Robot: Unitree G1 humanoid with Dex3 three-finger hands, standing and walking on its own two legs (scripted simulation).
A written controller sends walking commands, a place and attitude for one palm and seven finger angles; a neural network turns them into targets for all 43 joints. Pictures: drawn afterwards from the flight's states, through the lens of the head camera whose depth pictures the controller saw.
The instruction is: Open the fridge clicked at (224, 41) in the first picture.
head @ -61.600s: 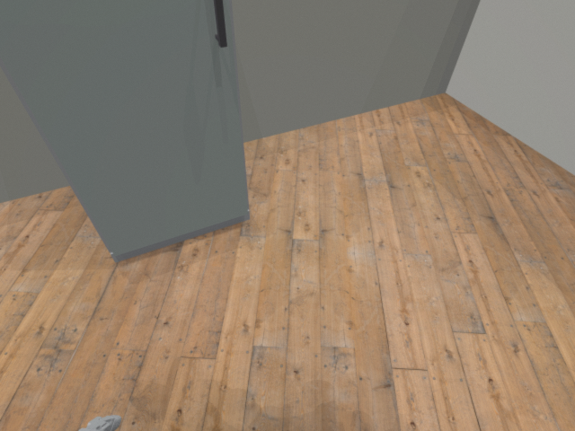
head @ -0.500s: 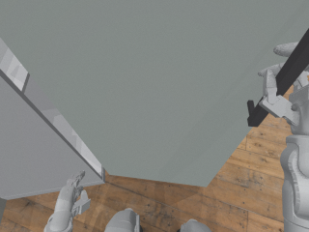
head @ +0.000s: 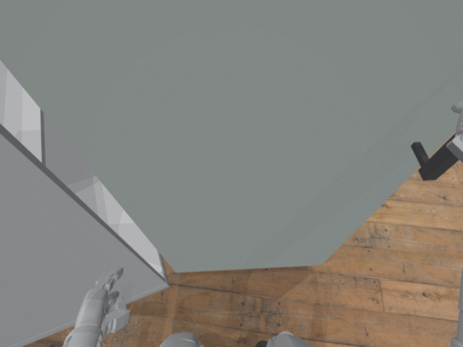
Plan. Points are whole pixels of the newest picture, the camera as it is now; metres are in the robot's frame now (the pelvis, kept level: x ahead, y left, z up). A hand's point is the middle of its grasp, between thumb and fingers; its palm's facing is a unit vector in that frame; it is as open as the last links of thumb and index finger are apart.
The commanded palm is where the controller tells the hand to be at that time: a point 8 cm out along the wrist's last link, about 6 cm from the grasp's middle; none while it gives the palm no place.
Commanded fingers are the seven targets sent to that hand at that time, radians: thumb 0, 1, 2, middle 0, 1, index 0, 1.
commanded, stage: walk backward, drawing the door open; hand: right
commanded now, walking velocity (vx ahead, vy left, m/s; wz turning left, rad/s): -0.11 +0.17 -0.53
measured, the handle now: out of the picture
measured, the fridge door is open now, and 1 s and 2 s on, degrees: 109 108 108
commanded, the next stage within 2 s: stop walking and hold the door back in 0.04 s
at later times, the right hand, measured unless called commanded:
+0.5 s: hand (460, 125) +0.38 -0.21 +0.21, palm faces +0.49 +0.84 -0.23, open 6.0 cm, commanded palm +0.34 -0.26 +0.19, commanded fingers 0.00 -0.90 -0.90 0.45 1.40 0.45 1.40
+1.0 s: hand (460, 122) +0.38 -0.20 +0.21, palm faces +0.34 +0.92 -0.19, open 5.4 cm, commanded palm +0.36 -0.25 +0.19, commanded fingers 0.00 -0.90 -0.90 0.45 1.40 0.45 1.40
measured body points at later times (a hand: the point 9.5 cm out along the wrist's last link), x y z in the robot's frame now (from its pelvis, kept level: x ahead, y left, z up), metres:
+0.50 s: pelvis +0.04 +0.08 +0.01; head +0.08 +0.10 +0.46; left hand +0.25 +0.28 -0.10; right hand +0.35 -0.25 +0.22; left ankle +0.09 +0.19 -0.72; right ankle -0.03 -0.04 -0.63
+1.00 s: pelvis -0.03 +0.06 +0.01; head +0.00 +0.05 +0.46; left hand +0.12 +0.25 -0.12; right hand +0.36 -0.25 +0.23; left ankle +0.04 +0.15 -0.71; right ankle -0.04 -0.06 -0.72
